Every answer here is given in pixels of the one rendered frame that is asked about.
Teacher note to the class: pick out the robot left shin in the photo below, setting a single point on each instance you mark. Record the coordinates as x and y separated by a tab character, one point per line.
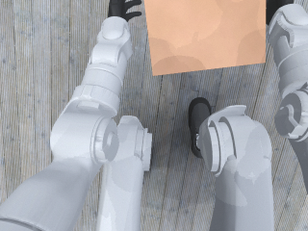
125	119

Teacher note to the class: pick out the robot left upper arm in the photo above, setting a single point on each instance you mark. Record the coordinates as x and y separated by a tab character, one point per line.
53	199

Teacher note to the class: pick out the robot shin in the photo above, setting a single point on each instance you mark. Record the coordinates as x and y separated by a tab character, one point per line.
125	119
234	110

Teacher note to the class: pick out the left robot hand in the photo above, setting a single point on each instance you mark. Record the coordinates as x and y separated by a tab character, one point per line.
119	8

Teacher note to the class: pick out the robot right upper arm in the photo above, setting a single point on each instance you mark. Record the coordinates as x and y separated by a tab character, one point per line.
291	122

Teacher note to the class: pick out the carton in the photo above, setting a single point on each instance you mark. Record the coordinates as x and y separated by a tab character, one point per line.
194	35

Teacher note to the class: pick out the robot right shin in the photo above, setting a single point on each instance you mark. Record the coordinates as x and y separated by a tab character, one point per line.
234	110

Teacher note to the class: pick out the left robot forearm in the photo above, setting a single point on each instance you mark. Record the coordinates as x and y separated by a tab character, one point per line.
103	78

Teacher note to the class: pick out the right robot forearm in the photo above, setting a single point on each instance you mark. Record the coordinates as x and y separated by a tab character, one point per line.
288	36

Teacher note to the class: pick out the right robot hand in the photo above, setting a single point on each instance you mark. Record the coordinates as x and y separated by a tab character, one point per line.
273	5

